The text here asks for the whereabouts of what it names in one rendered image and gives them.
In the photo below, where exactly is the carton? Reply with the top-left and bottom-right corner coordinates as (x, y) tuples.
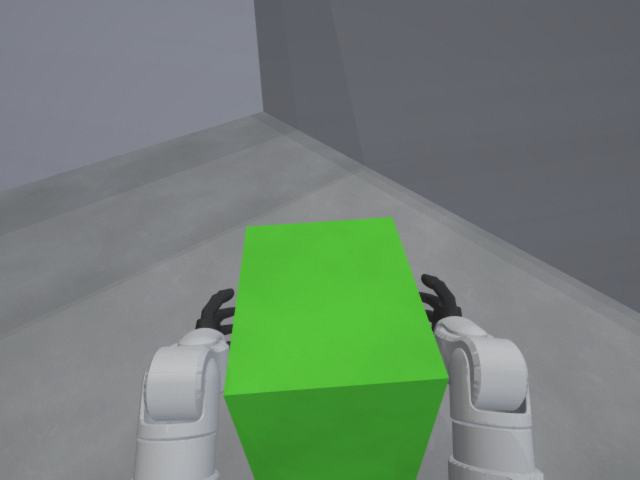
(223, 217), (449, 480)

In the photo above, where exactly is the robot right forearm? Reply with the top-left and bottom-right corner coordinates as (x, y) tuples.
(433, 316), (544, 480)

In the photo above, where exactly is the robot right hand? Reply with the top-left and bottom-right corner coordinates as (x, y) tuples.
(419, 274), (462, 331)

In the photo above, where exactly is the robot left hand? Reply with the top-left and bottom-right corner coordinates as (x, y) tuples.
(195, 288), (235, 350)

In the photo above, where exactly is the robot left forearm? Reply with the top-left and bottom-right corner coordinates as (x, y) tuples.
(131, 328), (229, 480)

